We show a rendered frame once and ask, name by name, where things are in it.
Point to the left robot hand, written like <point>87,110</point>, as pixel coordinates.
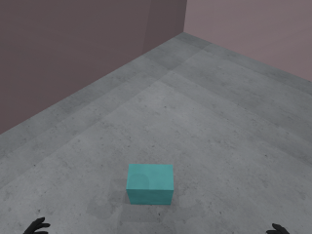
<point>37,224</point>

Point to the carton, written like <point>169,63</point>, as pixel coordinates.
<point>150,184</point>

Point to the right robot hand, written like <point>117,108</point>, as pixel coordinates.
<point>279,229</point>

